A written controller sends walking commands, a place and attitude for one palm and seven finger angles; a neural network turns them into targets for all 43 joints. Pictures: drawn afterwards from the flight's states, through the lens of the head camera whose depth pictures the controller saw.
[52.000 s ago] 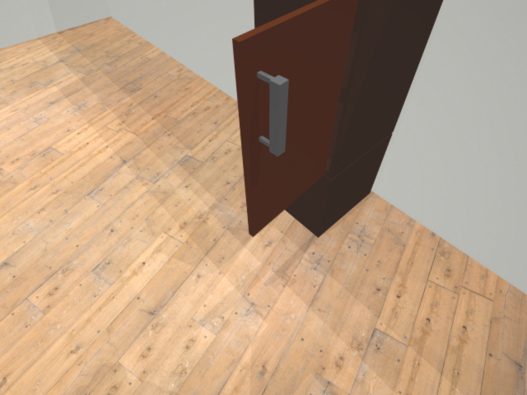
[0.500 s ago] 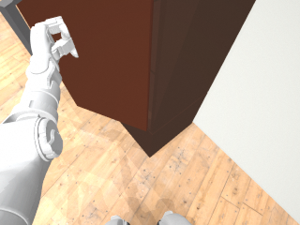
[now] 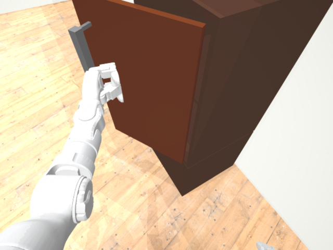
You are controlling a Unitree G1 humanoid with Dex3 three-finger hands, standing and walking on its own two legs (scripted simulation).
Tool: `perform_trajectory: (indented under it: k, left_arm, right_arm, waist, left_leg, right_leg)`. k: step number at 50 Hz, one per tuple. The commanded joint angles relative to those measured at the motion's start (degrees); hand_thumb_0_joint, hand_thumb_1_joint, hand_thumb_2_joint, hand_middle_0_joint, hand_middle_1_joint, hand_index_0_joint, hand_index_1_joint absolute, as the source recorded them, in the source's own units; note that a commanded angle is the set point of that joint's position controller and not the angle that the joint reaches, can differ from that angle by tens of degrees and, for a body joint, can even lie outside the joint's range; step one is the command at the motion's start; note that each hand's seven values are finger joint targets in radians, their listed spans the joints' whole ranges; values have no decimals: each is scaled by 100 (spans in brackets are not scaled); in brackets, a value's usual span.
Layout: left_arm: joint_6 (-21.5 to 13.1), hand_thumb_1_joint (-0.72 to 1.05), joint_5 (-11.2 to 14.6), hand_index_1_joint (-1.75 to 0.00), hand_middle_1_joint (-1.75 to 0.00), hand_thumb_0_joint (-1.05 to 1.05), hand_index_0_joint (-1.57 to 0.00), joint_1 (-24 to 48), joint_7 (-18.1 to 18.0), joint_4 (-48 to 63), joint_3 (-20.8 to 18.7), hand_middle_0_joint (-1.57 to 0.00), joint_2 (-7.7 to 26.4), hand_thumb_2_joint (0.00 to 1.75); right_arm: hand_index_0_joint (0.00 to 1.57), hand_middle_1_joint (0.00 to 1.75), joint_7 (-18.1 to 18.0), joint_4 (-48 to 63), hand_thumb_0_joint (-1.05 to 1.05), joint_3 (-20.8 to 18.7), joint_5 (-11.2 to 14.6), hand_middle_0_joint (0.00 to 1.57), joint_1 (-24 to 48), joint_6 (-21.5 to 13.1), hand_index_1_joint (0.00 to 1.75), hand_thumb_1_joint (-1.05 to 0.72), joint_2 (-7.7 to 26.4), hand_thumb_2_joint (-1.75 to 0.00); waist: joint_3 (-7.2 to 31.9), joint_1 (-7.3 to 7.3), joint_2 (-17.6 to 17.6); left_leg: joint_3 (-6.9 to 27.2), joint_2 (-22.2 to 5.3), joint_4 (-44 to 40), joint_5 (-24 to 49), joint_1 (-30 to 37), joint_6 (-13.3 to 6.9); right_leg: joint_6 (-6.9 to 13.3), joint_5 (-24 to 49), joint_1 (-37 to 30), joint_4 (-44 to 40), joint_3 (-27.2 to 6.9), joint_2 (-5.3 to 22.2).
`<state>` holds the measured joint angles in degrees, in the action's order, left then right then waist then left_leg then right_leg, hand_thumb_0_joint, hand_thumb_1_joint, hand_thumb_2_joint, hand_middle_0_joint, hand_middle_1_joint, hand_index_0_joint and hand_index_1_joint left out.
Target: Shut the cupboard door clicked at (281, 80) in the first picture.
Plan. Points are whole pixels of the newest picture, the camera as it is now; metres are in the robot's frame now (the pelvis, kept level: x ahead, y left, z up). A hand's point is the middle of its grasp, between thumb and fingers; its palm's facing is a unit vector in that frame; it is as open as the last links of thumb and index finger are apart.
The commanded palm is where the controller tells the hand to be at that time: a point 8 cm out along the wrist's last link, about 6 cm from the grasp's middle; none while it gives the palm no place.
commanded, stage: draw the hand back to the body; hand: left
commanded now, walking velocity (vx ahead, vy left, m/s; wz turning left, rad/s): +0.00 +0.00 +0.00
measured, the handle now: (90, 54) +0.63 +0.21 +0.12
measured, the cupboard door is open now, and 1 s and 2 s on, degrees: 29 29 29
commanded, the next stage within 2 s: step back with the hand held close in 1.62 s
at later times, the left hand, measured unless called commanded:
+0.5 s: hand (83, 115) +0.37 +0.17 +0.15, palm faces +0.03 -1.00 -0.03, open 3.1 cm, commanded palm +0.33 +0.21 +0.16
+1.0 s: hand (11, 165) +0.25 +0.24 +0.18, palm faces +0.36 -0.88 -0.30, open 4.3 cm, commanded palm +0.20 +0.28 +0.19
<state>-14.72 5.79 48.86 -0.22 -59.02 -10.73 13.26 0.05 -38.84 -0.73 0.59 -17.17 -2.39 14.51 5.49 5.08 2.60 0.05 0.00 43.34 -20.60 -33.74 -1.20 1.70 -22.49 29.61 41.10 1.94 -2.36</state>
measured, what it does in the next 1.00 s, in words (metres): stands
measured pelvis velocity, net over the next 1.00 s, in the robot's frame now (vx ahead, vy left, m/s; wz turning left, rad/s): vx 0.00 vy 0.01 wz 0.00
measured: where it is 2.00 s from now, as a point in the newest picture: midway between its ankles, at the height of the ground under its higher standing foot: outside the picture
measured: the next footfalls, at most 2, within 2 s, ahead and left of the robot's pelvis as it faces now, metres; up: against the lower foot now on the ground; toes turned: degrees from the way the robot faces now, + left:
none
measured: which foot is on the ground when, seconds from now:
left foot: down 0.00-1.00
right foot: down 0.00-1.00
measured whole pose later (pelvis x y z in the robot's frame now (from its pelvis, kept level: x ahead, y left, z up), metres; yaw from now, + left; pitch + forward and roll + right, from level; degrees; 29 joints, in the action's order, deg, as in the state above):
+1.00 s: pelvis +0.00 +0.01 +0.03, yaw +0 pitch -3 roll +0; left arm -4.0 4.7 -11.1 -5.2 8.8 -12.1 18.0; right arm -4.3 -35.5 3.0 1.3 -9.6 -1.5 12.2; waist 0.2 -3.2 4.4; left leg -0.5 1.6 24.0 -12.9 -7.8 -1.8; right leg 0.9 -15.0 4.2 22.5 0.9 -0.9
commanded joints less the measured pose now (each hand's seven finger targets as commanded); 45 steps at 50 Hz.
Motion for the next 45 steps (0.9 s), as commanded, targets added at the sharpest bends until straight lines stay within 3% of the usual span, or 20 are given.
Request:
perform_trajectory:
  k: [1,2,4,6,8,12,14,18,21,27,28,29,30,33,37,38,39,41,42,45]
  left_arm:
    - [-423,90,3,-150,-150,0,-130,3376,-28,873,-164,-130,1016,90]
    - [-413,90,-14,-150,-150,0,-130,3318,-26,587,-197,-130,1033,90]
    - [-516,90,-27,-150,-150,0,-130,2852,30,783,-520,-130,1379,90]
    - [-593,90,40,-150,-150,0,-130,2052,125,1182,-925,-130,1734,90]
    - [-550,90,89,-150,-150,0,-130,1338,277,1757,-880,-130,1681,90]
    - [-158,90,325,-150,-150,0,-130,488,568,2499,-699,-130,1502,90]
    - [4,90,537,-150,-150,0,-130,407,692,3226,-634,-130,1430,90]
    - [157,90,688,-150,-150,0,-130,306,802,4190,-397,-130,1341,90]
    - [288,90,728,-150,-150,0,-130,-97,892,4480,-331,-130,1352,90]
    - [835,90,965,-135,-135,0,-116,-1365,1102,5056,-531,-116,1430,90]
    - [564,90,321,-132,-132,0,-113,-1381,503,5901,-242,-113,1583,90]
    - [593,90,260,-129,-129,0,-111,-2081,196,5701,-273,-111,1369,90]
    - [637,90,241,-126,-126,0,-108,-2395,67,5816,-210,-108,1272,90]
    - [678,90,75,-117,-117,0,-100,-2693,-187,6298,-231,-100,1343,90]
    - [693,90,-8,-105,-105,0,-89,-3154,-372,6985,-302,-89,1378,90]
    - [660,90,-68,-102,-102,0,-86,-3077,-421,7250,-422,-86,1542,90]
    - [676,90,-69,-99,-99,0,-83,-3278,-445,7387,-329,-83,1398,90]
    - [651,90,-119,-93,-93,0,-78,-3524,-503,7719,-493,-78,1571,90]
    - [687,90,-93,-90,-90,0,-75,-3851,-515,7767,-423,-75,1414,90]
    - [705,90,-115,-81,-81,0,-67,-4397,-549,8034,-527,-67,1451,90]
  right_arm:
    - [20,30,-78,255,0,-185,45,20,-775,-151,30,-90,819,-90]
    - [20,30,-81,224,0,-175,18,20,-801,-163,30,-90,813,-90]
    - [20,30,-54,374,0,-169,10,20,-733,-174,30,-90,819,-90]
    - [20,30,-49,582,0,-160,27,20,-665,-158,30,-90,838,-90]
    - [20,30,-36,785,0,-156,65,20,-540,-134,30,-90,785,-90]
    - [20,30,-85,994,0,-178,199,20,-336,-55,30,-90,789,-90]
    - [20,30,-153,1087,0,-173,250,20,-148,-65,30,-90,766,-90]
    - [20,30,-305,1041,0,-109,299,20,177,-176,30,-90,688,-90]
    - [20,30,-390,1002,0,-71,328,20,369,-277,30,-90,677,-90]
    - [20,30,-477,1176,0,28,370,20,870,-412,30,-90,656,-90]
    - [20,30,-503,1271,0,47,313,20,1018,-364,30,-90,503,-90]
    - [20,30,-524,1201,0,31,265,20,1032,-320,30,-90,530,-90]
    - [20,30,-525,1240,0,42,273,20,1093,-309,30,-90,546,-90]
    - [20,30,-534,1250,0,78,258,20,1228,-190,30,-90,542,-90]
    - [20,30,-531,1248,0,101,197,20,1331,-147,30,-90,471,-90]
    - [20,30,-526,1261,0,130,191,20,1369,-159,30,-90,474,-90]
    - [20,30,-524,1250,0,131,164,20,1388,-170,30,-90,438,-90]
    - [20,30,-509,1249,0,160,139,20,1423,-195,30,-90,444,-90]
    - [20,30,-507,1247,0,142,120,20,1432,-196,30,-90,403,-90]
    - [20,30,-487,1245,0,128,96,20,1456,-221,30,-90,432,-90]
  waist:
    - [1760,431,-211]
    - [1676,410,-349]
    - [2163,131,-92]
    - [2769,-192,-114]
    - [2950,-365,-28]
    - [2044,-303,-798]
    - [1870,-319,-744]
    - [1412,-276,-90]
    - [1212,-298,-52]
    - [1160,-593,-211]
    - [800,-482,-79]
    - [602,-491,-190]
    - [468,-513,-461]
    - [390,-509,-519]
    - [411,-551,-23]
    - [515,-576,107]
    - [444,-570,342]
    - [466,-618,405]
    - [350,-616,377]
    - [242,-655,250]
  left_leg:
    - [136,26,-306,1596,1600,-46]
    - [155,31,-315,1500,1467,-35]
    - [106,55,-305,1727,1538,-29]
    - [37,78,-322,2197,1630,-37]
    - [-64,88,-325,2526,1666,-50]
    - [-193,61,-589,2027,1344,-139]
    - [-214,82,-714,1825,1432,-163]
    - [-173,76,-876,1496,1849,-193]
    - [-108,84,-999,1227,1989,-192]
    - [-36,94,-1240,1262,2145,-147]
    - [-85,110,-1437,1225,2269,-103]
    - [-53,57,-1533,1112,2252,-84]
    - [-37,47,-1581,1114,2206,-99]
    - [-59,14,-1784,1137,2468,-100]
    - [-62,-14,-1991,1350,2809,-77]
    - [-54,-5,-2035,1437,2922,-67]
    - [-50,-14,-2071,1507,2983,-50]
    - [-22,-16,-2145,1666,3074,-41]
    - [-20,-43,-2168,1723,3087,-29]
    - [15,-60,-2249,1821,3134,-15]
  right_leg:
    - [-110,2179,44,-450,-108,0]
    - [-103,2089,27,-444,-94,-1]
    - [-68,2345,-336,-332,-138,19]
    - [-54,2874,-932,-244,-157,29]
    - [-57,3374,-1322,-240,-183,27]
    - [-179,3453,-1563,-583,-184,26]
    - [-233,3437,-1704,-759,-245,63]
    - [-199,2645,-1374,-1042,-277,54]
    - [-182,2113,-1281,-1195,-280,68]
    - [-140,2009,-1617,-1260,-190,131]
    - [-196,1896,-1489,-1582,-365,280]
    - [-192,1676,-1526,-1615,-289,267]
    - [-205,1640,-1519,-1680,-259,244]
    - [-175,1521,-1665,-1842,-213,214]
    - [-113,1625,-1991,-1946,-175,214]
    - [-98,1678,-2023,-1989,-160,194]
    - [-75,1717,-2091,-1989,-147,198]
    - [-62,1814,-2169,-2068,-120,184]
    - [-61,1847,-2212,-2068,-101,181]
    - [-61,1844,-2266,-2164,-72,148]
